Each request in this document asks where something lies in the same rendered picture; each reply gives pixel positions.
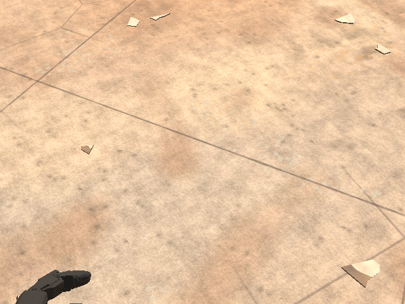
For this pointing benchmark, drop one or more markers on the robot left hand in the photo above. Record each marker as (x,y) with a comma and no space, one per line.
(53,284)

